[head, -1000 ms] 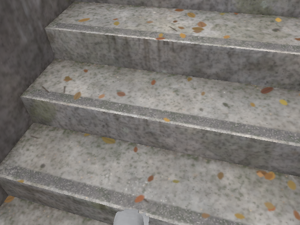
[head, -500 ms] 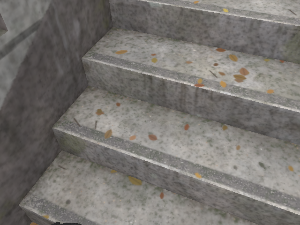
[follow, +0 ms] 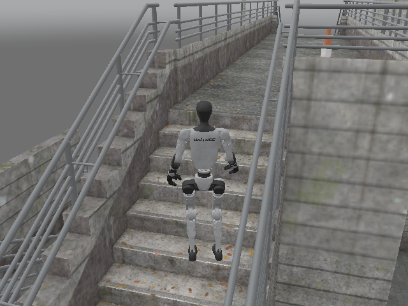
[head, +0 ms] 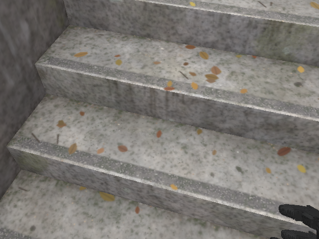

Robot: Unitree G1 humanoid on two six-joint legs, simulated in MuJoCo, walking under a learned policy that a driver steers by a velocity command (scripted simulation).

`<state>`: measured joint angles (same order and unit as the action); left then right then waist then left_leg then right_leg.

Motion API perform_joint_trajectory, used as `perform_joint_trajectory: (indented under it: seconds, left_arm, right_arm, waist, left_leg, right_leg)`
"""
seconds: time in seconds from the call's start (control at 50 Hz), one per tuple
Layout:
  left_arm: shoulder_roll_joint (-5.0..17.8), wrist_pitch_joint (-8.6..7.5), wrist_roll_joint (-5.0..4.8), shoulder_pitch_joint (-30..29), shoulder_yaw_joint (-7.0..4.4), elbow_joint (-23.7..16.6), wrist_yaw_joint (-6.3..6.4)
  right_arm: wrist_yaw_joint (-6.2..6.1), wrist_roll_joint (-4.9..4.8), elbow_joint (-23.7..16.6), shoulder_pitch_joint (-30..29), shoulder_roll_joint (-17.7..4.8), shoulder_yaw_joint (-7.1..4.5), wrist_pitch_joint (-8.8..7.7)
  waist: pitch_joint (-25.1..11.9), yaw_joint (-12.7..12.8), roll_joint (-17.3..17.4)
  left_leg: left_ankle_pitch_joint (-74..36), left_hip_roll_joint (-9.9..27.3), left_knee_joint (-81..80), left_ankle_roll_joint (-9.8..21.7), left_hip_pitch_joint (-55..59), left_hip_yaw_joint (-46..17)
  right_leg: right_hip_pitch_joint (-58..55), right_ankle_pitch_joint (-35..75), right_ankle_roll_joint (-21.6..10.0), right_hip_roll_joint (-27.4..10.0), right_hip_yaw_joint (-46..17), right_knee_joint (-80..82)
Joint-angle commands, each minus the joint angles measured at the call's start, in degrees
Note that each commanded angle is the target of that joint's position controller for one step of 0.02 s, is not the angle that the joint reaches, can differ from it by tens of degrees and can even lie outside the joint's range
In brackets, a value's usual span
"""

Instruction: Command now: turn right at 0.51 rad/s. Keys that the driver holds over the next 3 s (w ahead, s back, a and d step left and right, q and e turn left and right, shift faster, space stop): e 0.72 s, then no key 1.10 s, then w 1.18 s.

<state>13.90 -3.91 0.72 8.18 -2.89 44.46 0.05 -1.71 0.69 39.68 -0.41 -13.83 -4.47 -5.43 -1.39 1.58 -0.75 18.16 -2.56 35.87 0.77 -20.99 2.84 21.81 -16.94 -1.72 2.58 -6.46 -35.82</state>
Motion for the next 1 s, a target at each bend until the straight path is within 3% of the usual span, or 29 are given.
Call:
perform_joint_trajectory:
  seconds: [0.02, 0.04, 0.06, 0.08, 0.1, 0.12, 0.16, 0.2, 0.26, 0.32, 0.36, 0.42, 0.46, 0.48, 0.5, 0.52, 0.54, 0.6, 0.62, 0.66, 0.7, 0.74, 0.8, 0.84, 0.9, 0.94, 0.96, 0.98, 1.0]
  left_arm:
    - [7.25, 1.37, 0.32, -3.54, -1.81, -4.98, -0.1]
    - [3.23, 1.83, -0.16, 0.44, -0.88, -6.48, -0.42]
    - [3.71, 1.81, 1.01, -0.91, -0.81, -6.85, -0.56]
    - [7.27, 2.27, 1.03, 1.52, -1.87, -4.53, -0.42]
    - [8.56, 2.47, 0.17, 4.28, -2.39, -2.86, -0.08]
    - [8.83, 2.1, 0.47, 4.53, -2.67, -2.56, 0.07]
    - [4.75, 1.4, 2.91, -2.21, -1.85, -6.76, -0.09]
    - [4.14, 0.91, 1.64, -2.65, -1.05, -8.05, -0.92]
    - [4.54, -0.18, 0.68, -3.03, -0.96, -8.02, -1.22]
    - [3.48, 0.11, 1.04, 2.15, -0.44, -8.46, -3.31]
    - [1.79, 1.12, 0.93, 3.03, 1.09, -9.01, -5.23]
    - [1.31, 0.56, 0.37, 3.44, 1.71, -10.76, -5.19]
    - [3.02, -1.27, -1.63, 2.04, 0.38, -11.59, -5.13]
    - [3.88, -1.98, -1.04, 2.79, -0.41, -11.58, -4.7]
    - [9.39, -2.65, 0.01, 7.23, -2.0, -10.29, -3.14]
    - [15.8, -3.32, -1.91, 12.23, -3.49, -9.72, -1.77]
    - [13.56, -4.15, -0.24, 18.24, -4.01, -7.44, -1.22]
    - [4.32, -3.1, -1.04, 4.88, -0.93, -11.13, -2.88]
    - [3.12, -2.12, -0.67, 5.55, -0.35, -11.05, -2.6]
    - [3.47, -0.87, 0.5, 5.39, -0.61, -12.35, -2.08]
    - [6.41, -1.23, 0.99, 3.7, -1.6, -14.54, -2.74]
    - [7.08, -1.67, 0.26, 1.76, -1.76, -15.33, -3.22]
    - [6.09, -1.79, 0.44, -2.15, -0.79, -16.98, -3.06]
    - [6.69, -1.72, -0.97, -3.1, -0.77, -16.61, -2.38]
    - [5.17, -0.67, -2.83, -3.7, 0.14, -13.92, -3.84]
    - [0.38, -0.56, -3.31, 3.18, 1.83, -9.69, -3.98]
    - [-1.56, -1.03, -2.92, 7.72, 2.35, -10.56, -4.42]
    - [-0.55, -0.04, -1.67, 7.64, 2.34, -8.86, -5.35]
    - [2.44, 0.97, -1.85, 5.33, 1.48, -8.48, -4.87]
  right_arm:
    - [0.37, -0.41, -3.39, 4.09, -3.13, -0.79, -1.22]
    - [-0.3, 0.69, -3.83, 4.88, -8.57, -1.98, -2.4]
    - [-0.44, 1.8, -3.28, 9.21, -9.92, -2.59, -2.55]
    - [-1.14, 2.79, -2.71, 9.44, -10.53, -3.05, -2.9]
    - [-0.94, 3.66, -2.77, 6.24, -8.77, -2.04, -2.55]
    - [-0.61, 3.1, -5.5, -1.68, -4.32, -0.27, -1.57]
    - [-1.26, 1.29, -5.96, -3.65, 0.35, 2.17, -0.16]
    - [-1.54, 1.64, -6.47, -0.48, -0.85, 1.77, 1.16]
    - [-0.39, 2.18, -2.58, 9.48, -5.79, 0.1, 0.37]
    - [-0.63, 1.74, -5.3, 1.23, -9.56, -0.56, 0.11]
    - [-1.4, 2.5, -5.57, 0.69, -10.37, -1.45, 0.0]
    - [-1.88, 2.13, -4.36, 1.69, -10.67, -2.27, -1.03]
    - [-2.03, 0.94, -1.42, 4.3, -9.92, -2.23, -1.19]
    - [-1.86, 0.79, 0.13, 7.77, -7.11, -1.62, -1.04]
    - [-1.54, 1.05, -1.51, 9.05, -2.64, -0.83, -0.66]
    - [-1.55, 1.16, -8.2, 4.07, -2.38, -0.06, -0.99]
    - [-0.17, 1.43, -8.85, -3.34, -3.45, -0.06, 0.45]
    - [-0.08, 0.63, -4.4, 2.09, -8.92, -2.57, 0.66]
    - [-0.92, 1.32, -5.52, 1.27, -6.66, -1.82, 0.35]
    - [-1.47, 1.57, -6.52, 0.9, -4.35, -0.22, 0.13]
    - [-1.24, 0.38, -5.94, 4.12, -7.11, -0.42, 0.63]
    - [-0.6, -0.7, -5.72, 7.64, -8.65, -0.45, 0.96]
    - [1.23, -0.03, -6.09, 9.27, -6.03, 1.34, 1.46]
    - [3.55, 0.26, -6.74, 9.28, -2.07, 2.45, 1.81]
    - [6.11, -0.55, -5.38, 11.86, -1.9, 2.12, 2.5]
    - [6.32, -0.05, -7.11, 10.46, -1.84, 2.67, 0.92]
    - [6.97, -0.92, -6.82, 4.95, -5.66, 2.66, 0.56]
    - [8.79, -1.05, -6.31, 1.06, -0.75, 4.44, 0.94]
    - [9.18, -0.63, -6.39, 0.04, -0.94, 3.76, 1.65]
  waist:
    - [-8.68, -3.77, -3.78]
    - [-13.13, -1.6, 6.67]
    - [-11.16, -3.8, 14.42]
    - [-9.48, -3.79, 6.37]
    - [-6.97, -2.3, 2.34]
    - [-5.72, -0.44, 5.2]
    - [-5.44, 0.05, 0.29]
    - [-9.31, -2.26, 2.71]
    - [-5.37, -3.04, 6.03]
    - [-5.11, 1.47, 7.07]
    - [-4.48, -0.24, 7.08]
    - [-6.03, -2.03, 6.39]
    - [-4.27, -3.34, 6.54]
    - [-5.25, -3.6, 3.7]
    - [-8.97, -4.16, -7.48]
    - [-12.39, -0.38, -17.82]
    - [-12.64, 5.8, -12.05]
    - [-6.98, -0.27, -1.74]
    - [-6.19, -1.6, -1.62]
    - [-6.08, -0.8, -2.87]
    - [-7.18, -0.24, -6.41]
    - [-6.26, -0.87, -7.19]
    - [-6.15, -1.2, -5.08]
    - [-4.19, -1.15, -6.6]
    - [-5.53, -1.85, -5.76]
    - [-7.46, -1.05, -2.89]
    - [-6.18, 5.46, 5.89]
    - [-5.58, 7.09, 1.24]
    - [-1.47, 3.92, 1.04]
  left_leg:
    - [-15.57, 1.32, -9.95, 4.08, 11.89, 0.16]
    - [-38.67, 13.01, -8.57, 14.71, 21.82, -11.31]
    - [-48.82, 26.78, -14.14, 27.06, 27.56, -29.74]
    - [-48.33, 30.95, -15.56, 28.27, 25.48, -33.26]
    - [-38.94, 26.79, -14.64, 23.04, 19.9, -25.12]
    - [-34.21, 22.04, -14.78, 18.94, 12.03, -18.04]
    - [-23.64, 16.59, -15.35, 15.41, 9.53, -10.77]
    - [-21.47, 16.17, -16.56, 14.77, 16.46, -7.54]
    - [-15.31, 19.04, -19.71, 14.84, 19.45, -8.06]
    - [-16.11, 18.43, -19.22, 13.8, 7.83, -1.55]
    - [-13.82, 21.59, -17.76, 14.02, 9.36, -3.55]
    - [-18.56, 23.02, -14.26, 14.43, 15.38, -2.91]
    - [-13.14, 20.66, -9.8, 10.3, 13.86, 1.03]
    - [-8.81, 18.91, -5.05, 6.75, 11.67, 2.88]
    - [1.3, 11.64, 7.2, 0.34, 4.48, 9.07]
    - [17.17, 1.55, 14.99, -5.86, -13.24, 8.25]
    - [21.49, 1.96, 27.44, -6.88, -21.82, -1.6]
    - [13.28, 4.91, 47.6, -4.65, -25.35, -8.59]
    - [9.62, 4.86, 44.78, -3.93, -23.14, -9.49]
    - [6.45, 2.33, 43.87, -5.54, -25.16, -8.56]
    - [5.14, 0.67, 47.32, -7.94, -21.98, -5.5]
    - [2.53, 0.67, 47.99, -8.12, -20.57, -6.27]
    - [1.43, 3.14, 33.06, -9.05, -16.5, -4.1]
    - [7.14, 4.1, 18.38, -7.22, -7.79, -1.46]
    - [-4.46, 3.43, -2.58, -5.52, 1.23, 0.81]
    - [-17.2, 8.69, -7.5, 3.34, 7.93, -5.51]
    - [-21.09, 13.44, -9.58, 11.91, 4.85, -12.93]
    - [-8.2, 12.33, -11.08, 9.74, -1.52, -14.18]
    - [-0.22, 11.51, -12.51, 6.82, -2.4, -12.74]
  right_leg:
    - [-4.01, 22.02, -9.71, -8.88, -15.07, 6.16]
    - [4.35, 8.06, -2.37, -1.43, -6.6, -4.77]
    - [18.94, -18.95, 4.53, 4.82, 0.1, -23.7]
    - [25.14, -21.71, 7.75, 3.38, -1.19, -49.51]
    - [28.41, -15.06, 7.4, 2.42, -3.81, -61.97]
    - [27.16, -9.6, 6.71, 3.21, -5.08, -67.09]
    - [27.79, -2.64, 5.44, 3.32, -3.87, -60.34]
    - [29.86, -1.3, 6.98, 2.81, -1.19, -51.41]
    - [30.64, -0.47, 9.0, -0.55, 0.07, -40.72]
    - [14.43, -6.24, 8.07, -4.0, 7.86, -30.19]
    - [12.23, -3.58, 6.01, -6.4, 4.84, -20.66]
    - [10.25, -0.15, 2.82, -5.46, 6.92, -8.93]
    - [4.42, 8.11, -1.23, -1.88, 10.68, 4.86]
    - [-1.13, 15.71, -4.27, -1.55, 8.18, 9.88]
    - [-10.93, 39.23, -12.58, -10.52, -5.42, 12.04]
    - [-24.76, 43.95, -24.56, -21.39, -24.83, 14.49]
    - [-27.15, 29.61, -22.23, -22.8, -27.19, 16.05]
    - [-11.47, 29.82, -15.63, -18.5, -15.94, 13.35]
    - [-7.5, 24.1, -14.82, -16.28, -15.53, 13.24]
    - [-8.72, 10.85, -13.81, -13.63, -16.63, 13.03]
    - [-5.76, 12.43, -12.67, -12.77, -16.01, 13.47]
    - [-2.29, 14.98, -13.49, -13.09, -17.39, 12.03]
    - [-3.41, 14.32, -10.62, -10.96, -16.38, 10.35]
    - [1.27, 8.73, -8.87, -8.68, -15.01, 9.78]
    - [-0.58, 8.44, -10.14, -9.27, -20.71, 8.8]
    - [0.19, 5.36, -4.88, -6.51, -19.86, 4.87]
    - [-0.63, -0.21, 2.52, 0.38, -6.39, 2.95]
    - [-5.66, 0.64, 6.17, -1.59, -4.14, 3.98]
    - [-3.62, 1.18, 6.3, -0.14, -3.91, 3.25]
